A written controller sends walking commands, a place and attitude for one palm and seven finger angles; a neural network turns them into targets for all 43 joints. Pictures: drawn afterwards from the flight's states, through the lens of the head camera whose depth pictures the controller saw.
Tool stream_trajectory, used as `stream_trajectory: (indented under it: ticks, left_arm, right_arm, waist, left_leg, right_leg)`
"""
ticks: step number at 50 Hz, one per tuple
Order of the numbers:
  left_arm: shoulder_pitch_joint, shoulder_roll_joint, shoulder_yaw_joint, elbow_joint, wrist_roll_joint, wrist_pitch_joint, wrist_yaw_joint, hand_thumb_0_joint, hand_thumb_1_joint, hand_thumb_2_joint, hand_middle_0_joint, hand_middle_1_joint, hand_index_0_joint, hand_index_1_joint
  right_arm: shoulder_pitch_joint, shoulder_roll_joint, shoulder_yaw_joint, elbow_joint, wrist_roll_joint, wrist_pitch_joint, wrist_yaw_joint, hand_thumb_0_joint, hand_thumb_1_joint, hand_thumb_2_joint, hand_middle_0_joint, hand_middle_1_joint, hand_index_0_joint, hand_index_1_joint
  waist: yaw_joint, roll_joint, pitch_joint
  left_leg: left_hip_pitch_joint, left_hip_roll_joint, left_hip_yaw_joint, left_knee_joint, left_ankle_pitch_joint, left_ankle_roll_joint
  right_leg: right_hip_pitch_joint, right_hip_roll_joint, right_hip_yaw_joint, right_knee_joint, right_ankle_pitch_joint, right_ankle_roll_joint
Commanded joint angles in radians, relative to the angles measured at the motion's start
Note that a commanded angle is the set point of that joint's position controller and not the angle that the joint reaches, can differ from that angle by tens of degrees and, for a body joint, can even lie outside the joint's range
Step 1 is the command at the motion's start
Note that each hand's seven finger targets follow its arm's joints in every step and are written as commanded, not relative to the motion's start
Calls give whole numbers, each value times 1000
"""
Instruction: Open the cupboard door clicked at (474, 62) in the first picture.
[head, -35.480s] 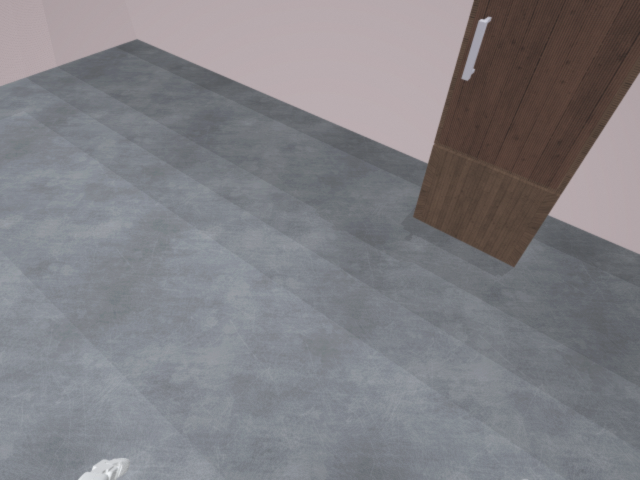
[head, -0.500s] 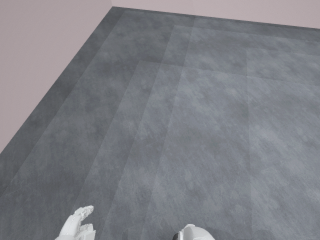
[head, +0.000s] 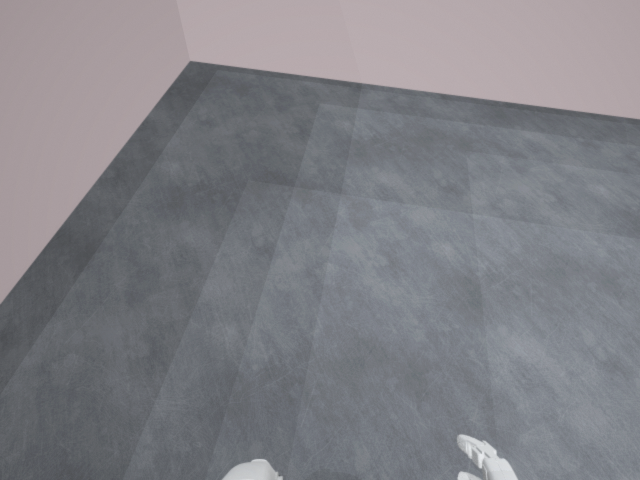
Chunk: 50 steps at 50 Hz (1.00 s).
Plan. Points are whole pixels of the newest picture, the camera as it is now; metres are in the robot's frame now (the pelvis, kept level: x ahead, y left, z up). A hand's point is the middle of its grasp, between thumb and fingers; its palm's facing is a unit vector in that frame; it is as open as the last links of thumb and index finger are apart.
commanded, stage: walk to a spot facing it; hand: left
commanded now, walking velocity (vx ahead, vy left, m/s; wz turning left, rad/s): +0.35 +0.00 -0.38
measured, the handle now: out of the picture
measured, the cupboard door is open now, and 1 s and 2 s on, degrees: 44 44 44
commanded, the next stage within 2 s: turn to face it in 0.22 s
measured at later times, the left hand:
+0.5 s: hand (288, 315) +0.39 +0.09 -0.14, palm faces -0.19 -0.95 -0.23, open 7.3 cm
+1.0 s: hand (253, 332) +0.36 +0.15 -0.16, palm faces +0.18 -0.95 -0.24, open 7.3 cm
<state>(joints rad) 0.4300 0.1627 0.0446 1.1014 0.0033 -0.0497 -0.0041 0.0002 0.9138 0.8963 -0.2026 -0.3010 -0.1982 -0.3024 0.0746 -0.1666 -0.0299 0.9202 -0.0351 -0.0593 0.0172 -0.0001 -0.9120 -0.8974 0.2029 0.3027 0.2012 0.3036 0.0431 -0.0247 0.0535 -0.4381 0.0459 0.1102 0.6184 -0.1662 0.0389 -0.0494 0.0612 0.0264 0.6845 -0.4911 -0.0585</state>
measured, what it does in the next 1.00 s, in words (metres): walks ahead: right foot, then left foot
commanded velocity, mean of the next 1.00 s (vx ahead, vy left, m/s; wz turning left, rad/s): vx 0.07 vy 0.00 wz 0.27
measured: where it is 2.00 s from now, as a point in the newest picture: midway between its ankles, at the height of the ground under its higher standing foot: (378, 441)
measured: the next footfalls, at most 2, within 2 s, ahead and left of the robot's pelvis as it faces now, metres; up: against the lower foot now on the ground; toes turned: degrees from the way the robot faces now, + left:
right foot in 0.42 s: +0.30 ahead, -0.18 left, +0.00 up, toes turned -17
left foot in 0.80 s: +0.36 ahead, +0.05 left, +0.00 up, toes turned +12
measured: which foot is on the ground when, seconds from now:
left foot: down 0.00-0.42, up 0.44-0.78, down 0.80-1.00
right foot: up 0.00-0.40, down 0.42-0.80, up 0.82-1.00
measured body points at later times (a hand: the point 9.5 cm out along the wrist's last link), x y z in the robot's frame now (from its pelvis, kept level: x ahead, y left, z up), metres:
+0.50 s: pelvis +0.21 -0.07 +0.00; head +0.25 -0.09 +0.45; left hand +0.40 +0.14 -0.12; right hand +0.09 -0.27 -0.15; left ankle +0.11 +0.09 -0.65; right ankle +0.26 -0.16 -0.72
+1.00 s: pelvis +0.30 -0.07 +0.01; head +0.35 -0.05 +0.46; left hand +0.35 +0.20 -0.14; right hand +0.39 -0.32 -0.12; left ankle +0.32 +0.04 -0.72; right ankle +0.28 -0.22 -0.64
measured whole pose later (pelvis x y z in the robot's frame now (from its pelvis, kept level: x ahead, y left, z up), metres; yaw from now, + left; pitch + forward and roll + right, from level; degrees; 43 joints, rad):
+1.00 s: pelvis +0.30 -0.07 +0.01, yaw +9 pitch +3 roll -1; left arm 0.14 0.24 0.08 0.95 0.01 0.05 0.01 0.00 0.92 0.90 -0.20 -0.30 -0.20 -0.30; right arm 0.22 -0.20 -0.04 0.94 -0.02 0.01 -0.01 0.00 -0.92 -0.90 0.20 0.30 0.20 0.30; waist -0.01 -0.02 0.06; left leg -0.37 0.02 0.05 0.56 -0.23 0.03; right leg -0.52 -0.07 -0.03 1.14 -0.42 0.08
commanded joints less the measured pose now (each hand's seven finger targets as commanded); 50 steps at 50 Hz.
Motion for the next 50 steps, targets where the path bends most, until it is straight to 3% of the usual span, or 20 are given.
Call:
stream_trajectory:
  ticks: [1, 3, 7, 9, 16, 19, 20, 21, 22, 23, 27, 31, 35, 38, 39, 40, 41, 42, 46, 50]
  left_arm:
    - [-119, 121, 22, -138, 5, -43, 4, 0, 900, 900, -200, -300, -200, -300]
    - [-161, 83, 29, -133, 18, -20, -14, 0, 900, 900, -200, -300, -200, -300]
    - [-119, 29, 23, -130, 23, 29, -33, 0, 900, 900, -200, -300, -200, -300]
    - [-163, 18, 25, -146, 27, 38, -40, 0, 900, 900, -200, -300, -200, -300]
    - [-343, 60, 28, -214, 24, 39, -47, 0, 900, 900, -200, -300, -200, -300]
    - [-109, 110, 29, -131, 27, 9, -24, 0, 900, 900, -200, -300, -200, -300]
    - [23, 205, 53, -84, 33, -9, -6, 0, 900, 900, -200, -300, -200, -300]
    - [80, 290, 62, -71, 14, -14, 1, 0, 900, 900, -200, -300, -200, -300]
    - [9, 281, 48, -90, 1, -8, 11, 0, 900, 900, -200, -300, -200, -300]
    - [-76, 232, 39, -100, 4, -5, 20, 0, 900, 900, -200, -300, -200, -300]
    - [-243, 141, 13, -154, 9, 3, 30, 0, 900, 900, -200, -300, -200, -300]
    - [-279, 127, 16, -165, 13, 7, 32, 0, 900, 900, -200, -300, -200, -300]
    - [-259, 135, 43, -181, 22, 15, 36, 0, 900, 900, -200, -300, -200, -300]
    - [-256, 147, 53, -191, 16, 30, 32, 0, 900, 900, -200, -300, -200, -300]
    - [-252, 131, 52, -201, 10, 39, 28, 0, 900, 900, -200, -300, -200, -300]
    - [-249, 81, 41, -237, -1, 47, 23, 0, 900, 900, -200, -300, -200, -300]
    - [-331, 107, 28, -276, 10, 56, 24, 0, 900, 900, -200, -300, -200, -300]
    - [-351, 103, 35, -294, 14, 57, 21, 0, 900, 900, -200, -300, -200, -300]
    - [-305, 116, 44, -242, 18, 65, 14, 0, 900, 900, -200, -300, -200, -300]
    - [-294, 116, 36, -245, 10, 74, 15, 0, 900, 900, -200, -300, -200, -300]
  right_arm:
    - [363, -230, -59, 38, -1, 1, -37, 0, -900, -900, 200, 300, 200, 300]
    - [287, -133, -32, 37, -1, -17, -42, 0, -900, -900, 200, 300, 200, 300]
    - [265, -138, -29, 61, 7, -31, -44, 0, -900, -900, 200, 300, 200, 300]
    - [267, -126, -33, 66, 6, -26, -40, 0, -900, -900, 200, 300, 200, 300]
    - [350, -164, -36, 89, -3, 1, -37, 0, -900, -900, 200, 300, 200, 300]
    - [355, -153, -16, 112, 12, 4, -36, 0, -900, -900, 200, 300, 200, 300]
    - [379, -107, -9, 112, 27, 2, -28, 0, -900, -900, 200, 300, 200, 300]
    - [445, -77, -8, 97, 43, 14, -34, 0, -900, -900, 200, 300, 200, 300]
    - [404, -102, -9, 99, 42, 32, -39, 0, -900, -900, 200, 300, 200, 300]
    - [339, -58, -7, 96, 39, 34, -39, 0, -900, -900, 200, 300, 200, 300]
    - [364, -41, -8, 128, 29, 76, -35, 0, -900, -900, 200, 300, 200, 300]
    - [356, -9, -13, 116, 23, 99, -20, 0, -900, -900, 200, 300, 200, 300]
    - [260, -15, -21, 54, 19, 93, -10, 0, -900, -900, 200, 300, 200, 300]
    - [286, -53, -31, 41, 10, 84, -5, 0, -900, -900, 200, 300, 200, 300]
    - [340, -118, -45, 43, 5, 78, -7, 0, -900, -900, 200, 300, 200, 300]
    - [378, -229, -69, 30, -4, 70, -16, 0, -900, -900, 200, 300, 200, 300]
    - [400, -257, -73, 34, 0, 75, -30, 0, -900, -900, 200, 300, 200, 300]
    - [366, -264, -75, 17, -1, 74, -37, 0, -900, -900, 200, 300, 200, 300]
    - [222, -215, -58, -28, 10, 54, -50, 0, -900, -900, 200, 300, 200, 300]
    - [206, -247, -70, -30, 10, 59, -43, 0, -900, -900, 200, 300, 200, 300]
  waist:
    - [-146, 129, -147]
    - [-95, 129, 13]
    - [-25, 143, -29]
    - [-25, 170, -3]
    - [-72, 152, 52]
    - [37, 54, -84]
    - [82, -118, -220]
    - [57, -292, -348]
    - [47, -169, -299]
    - [27, -112, -178]
    - [-69, -108, -99]
    - [-97, -105, -61]
    - [-64, -101, -58]
    - [-88, -38, -79]
    - [-114, 140, -114]
    - [-129, 434, -122]
    - [-154, 329, -137]
    - [-131, 220, -130]
    - [-66, 185, -147]
    - [-68, 152, -169]
  left_leg:
    - [523, 440, -557, -320, 74, 208]
    - [289, 362, -369, -390, 21, 128]
    - [253, 281, -73, -406, 158, 79]
    - [227, 247, 12, -421, 132, 65]
    - [300, 285, 72, -337, 202, 51]
    - [233, 206, 93, -27, 444, 1]
    - [42, 106, 137, 234, 165, -43]
    - [-40, -2, 61, 515, -483, -72]
    - [-34, 39, -71, 581, -496, -61]
    - [-98, 58, -87, 604, -412, -65]
    - [1, 86, -92, 526, -269, -83]
    - [11, 65, -33, 403, -199, -93]
    - [-3, 66, -8, 210, -221, -85]
    - [155, 32, 13, -38, -52, -70]
    - [247, 97, -116, -159, 104, -30]
    - [327, 351, -493, -257, 437, 118]
    - [334, 415, -548, -262, 494, 197]
    - [289, 410, -523, -276, 353, 210]
    - [298, 241, -334, -238, 420, 109]
    - [324, 211, -314, -230, 390, 118]
  right_leg:
    - [-609, -100, 29, 736, 42, 8]
    - [-591, -150, 29, 689, 156, 24]
    - [-518, -173, -21, 459, 226, 49]
    - [-497, -176, -65, 314, 292, 57]
    - [-433, -135, -138, 19, 318, 38]
    - [-24, -82, -146, -143, 436, 5]
    - [246, -294, 75, -159, 656, -51]
    - [328, -543, 325, -249, 898, -164]
    - [195, -543, 272, -319, 786, -182]
    - [113, -500, 181, -324, 832, -159]
    - [-153, -426, -72, -376, 802, -86]
    - [-210, -396, -172, -398, 660, -69]
    - [-150, -440, -188, -329, 606, -73]
    - [-186, -409, -242, -160, 480, -9]
    - [-265, -344, -267, 3, 330, 42]
    - [-492, -192, -272, 248, -134, 129]
    - [-534, -158, -118, 416, -200, 121]
    - [-542, -173, -63, 494, -123, 115]
    - [-570, -158, -26, 540, 91, 143]
    - [-504, -131, -37, 358, 75, 150]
